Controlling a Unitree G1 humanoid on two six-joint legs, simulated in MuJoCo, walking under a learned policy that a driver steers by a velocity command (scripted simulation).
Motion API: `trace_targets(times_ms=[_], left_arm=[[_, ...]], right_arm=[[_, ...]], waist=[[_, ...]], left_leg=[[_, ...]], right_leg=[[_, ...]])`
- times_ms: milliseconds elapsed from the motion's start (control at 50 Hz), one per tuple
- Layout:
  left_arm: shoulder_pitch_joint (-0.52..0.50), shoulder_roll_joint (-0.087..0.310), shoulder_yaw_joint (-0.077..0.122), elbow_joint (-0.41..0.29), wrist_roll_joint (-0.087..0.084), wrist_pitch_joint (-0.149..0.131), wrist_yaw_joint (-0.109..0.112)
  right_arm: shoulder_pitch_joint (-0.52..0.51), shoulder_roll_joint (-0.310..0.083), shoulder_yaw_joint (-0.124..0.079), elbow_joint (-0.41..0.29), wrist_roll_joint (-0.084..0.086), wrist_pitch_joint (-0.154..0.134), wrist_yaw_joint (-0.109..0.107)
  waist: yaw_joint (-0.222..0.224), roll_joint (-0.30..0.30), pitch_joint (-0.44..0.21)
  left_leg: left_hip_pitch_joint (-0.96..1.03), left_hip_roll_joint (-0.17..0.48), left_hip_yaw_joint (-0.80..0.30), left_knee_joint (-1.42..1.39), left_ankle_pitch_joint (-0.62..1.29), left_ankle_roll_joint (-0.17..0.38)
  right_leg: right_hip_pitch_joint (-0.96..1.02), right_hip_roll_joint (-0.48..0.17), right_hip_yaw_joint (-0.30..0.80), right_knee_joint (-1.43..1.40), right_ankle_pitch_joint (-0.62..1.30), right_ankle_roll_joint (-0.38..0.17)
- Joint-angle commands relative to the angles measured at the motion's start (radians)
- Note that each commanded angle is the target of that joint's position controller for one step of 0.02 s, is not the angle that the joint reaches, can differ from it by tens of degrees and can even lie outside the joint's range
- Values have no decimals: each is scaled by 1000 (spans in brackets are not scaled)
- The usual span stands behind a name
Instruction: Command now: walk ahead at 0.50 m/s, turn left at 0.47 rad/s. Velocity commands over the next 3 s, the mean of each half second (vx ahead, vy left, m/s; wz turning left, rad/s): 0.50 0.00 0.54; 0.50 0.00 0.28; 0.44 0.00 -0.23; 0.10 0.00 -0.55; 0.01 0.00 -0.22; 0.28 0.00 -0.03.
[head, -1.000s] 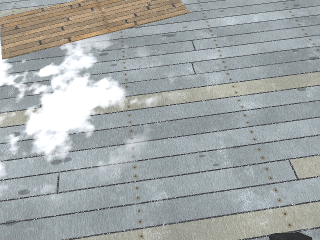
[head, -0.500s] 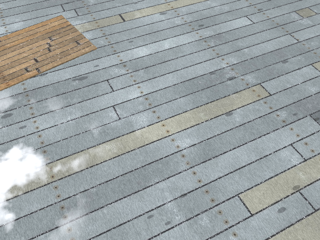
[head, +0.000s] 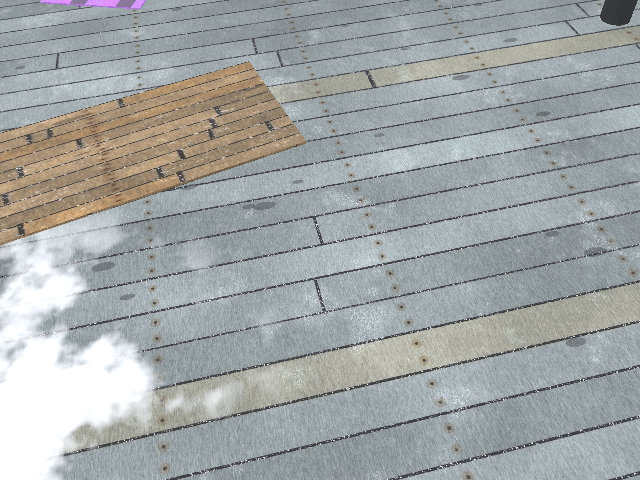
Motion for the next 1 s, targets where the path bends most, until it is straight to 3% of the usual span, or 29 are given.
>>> trace_targets(times_ms=[20,80,120,160,180,200,220,240,260,280,300,320,360,420,540,620,680,700,720,740,760,780,800,820,840,880,920,1000], left_arm=[[-1,109,17,-42,0,-14,8],[49,128,21,-15,3,-2,16],[44,149,25,-9,6,8,23],[30,183,34,-9,10,23,28],[28,198,38,-13,9,34,27],[9,201,39,-27,5,39,22],[28,119,21,-75,-5,34,12],[-16,115,24,-147,-9,24,-4],[-143,148,28,-170,3,13,-9],[-152,135,22,-179,-8,0,-13],[-128,132,23,-162,-6,-2,-11],[-112,128,23,-159,13,13,-10],[-84,113,21,-156,33,50,-16],[-160,99,17,-193,32,72,-24],[-393,105,8,-276,23,69,-33],[-475,103,-4,-310,16,52,-42],[-390,131,5,-294,13,40,-38],[-307,154,16,-268,12,36,-31],[-171,171,26,-225,12,27,-20],[-27,219,40,-203,28,16,-5],[56,330,65,-198,49,19,0],[18,292,64,-182,19,35,-12],[-86,209,46,-201,6,40,-16],[-143,148,30,-206,4,37,-21],[-157,128,22,-196,9,32,-20],[-131,119,17,-163,3,17,-19],[-89,132,21,-136,-7,0,-25],[-27,134,22,-96,-12,-1,-27]], right_arm=[[-116,5,17,-94,-3,-11,13],[-184,-2,21,-130,-6,-13,18],[-168,-15,16,-135,-7,-12,15],[-73,-41,2,-114,-9,-13,5],[22,-64,-11,-88,-10,-19,0],[170,-104,-33,-41,-20,-28,-12],[245,-217,-66,-31,-28,-27,-28],[211,-283,-79,-54,0,-18,-28],[195,-248,-72,-46,18,-8,-35],[145,-201,-59,-42,23,-10,-42],[98,-156,-47,-46,21,-15,-44],[69,-134,-39,-49,28,-24,-48],[64,-121,-31,-54,34,-46,-46],[118,-157,-38,-44,32,-59,-43],[240,-164,-40,-35,28,-52,-46],[288,-156,-32,-25,18,-56,-56],[246,-176,-31,-29,14,-65,-65],[229,-189,-33,-29,12,-68,-65],[216,-192,-32,-25,12,-70,-60],[222,-154,-20,-38,16,-75,-54],[345,-57,-1,-59,49,-75,-49],[364,-116,-7,-40,24,-72,-52],[284,-133,-11,-41,9,-65,-51],[204,-126,-5,-54,3,-66,-41],[173,-112,-2,-63,3,-62,-34],[188,-94,4,-55,-12,-43,-23],[176,-83,9,-58,-14,-35,-17],[4,-67,22,-109,-12,-33,-10]], waist=[[3,-112,75],[20,-106,85],[-1,-122,59],[-50,-149,-10],[-88,-147,-68],[-163,-98,-146],[-162,60,-243],[-121,155,-302],[-141,-5,-180],[-101,-33,-75],[-49,-86,-15],[-15,-82,2],[12,-57,-25],[-1,-31,-12],[-91,15,12],[-123,26,19],[-67,41,13],[-29,41,-18],[38,5,-85],[96,-53,-192],[56,-273,-322],[29,-267,-303],[-2,-141,-125],[-2,-66,-46],[-18,-87,-10],[-42,-137,-7],[-49,-134,-17],[-21,-120,29]], left_leg=[[-2,-7,56,-144,71,10],[19,-31,109,-242,18,49],[91,-78,145,-276,-66,87],[217,-146,172,-289,-177,135],[333,-177,163,-327,-208,161],[553,-172,105,-419,-179,199],[837,89,-256,-445,-264,289],[976,274,-775,-608,-196,425],[907,243,-639,-643,-164,384],[769,219,-516,-659,-84,344],[653,162,-422,-674,31,293],[575,114,-350,-682,120,269],[517,62,-283,-690,225,258],[491,24,-254,-710,233,243],[605,11,-301,-689,207,200],[687,39,-305,-651,305,184],[677,69,-312,-602,421,139],[674,58,-299,-523,550,123],[659,12,-255,-355,601,105],[535,-39,-217,-118,407,87],[245,-198,-120,229,-163,39],[110,-214,-142,336,-446,46],[66,-149,-153,368,-362,48],[77,-113,-144,315,-294,47],[96,-85,-131,261,-268,44],[153,-65,-106,209,-243,28],[130,-55,-80,183,-216,15],[7,-3,-23,33,-89,-20]], right_leg=[[-42,-274,59,-87,434,-61],[53,-300,19,-39,561,-53],[103,-309,-17,55,817,-44],[131,-315,-39,246,1061,-42],[105,-317,-40,408,1043,-43],[-22,-296,-52,649,859,-17],[-347,-211,-50,991,268,25],[-664,0,122,1250,-310,66],[-775,-76,251,1238,-206,56],[-759,-116,247,1153,-111,51],[-695,-147,246,1054,-75,53],[-632,-160,249,998,-70,66],[-560,-161,241,938,-65,91],[-604,-158,218,829,17,118],[-703,-123,223,560,200,127],[-663,-91,205,415,233,92],[-476,-60,208,317,169,38],[-366,-29,196,299,117,19],[-206,-12,181,234,127,-3],[14,-146,317,219,42,-44],[275,-423,772,164,-55,-166],[222,-461,1016,35,-147,-207],[67,-425,869,22,-234,-193],[-49,-368,724,1,-175,-168],[-110,-317,616,-21,-73,-139],[-167,-260,491,-44,105,-118],[-154,-252,439,-59,227,-132],[-113,-227,359,-115,274,-142]])
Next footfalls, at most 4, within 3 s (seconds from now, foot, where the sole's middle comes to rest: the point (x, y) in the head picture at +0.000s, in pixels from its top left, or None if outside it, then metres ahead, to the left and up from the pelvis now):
0.20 left None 0.25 0.10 -0.78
0.74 right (338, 429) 0.60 0.03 -0.78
1.26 left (213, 363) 0.76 0.33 -0.78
1.74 right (281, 297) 0.95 0.18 -0.78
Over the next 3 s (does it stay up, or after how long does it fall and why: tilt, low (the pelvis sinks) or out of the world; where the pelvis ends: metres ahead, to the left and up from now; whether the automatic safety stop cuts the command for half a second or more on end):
stays up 0.93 0.27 0.00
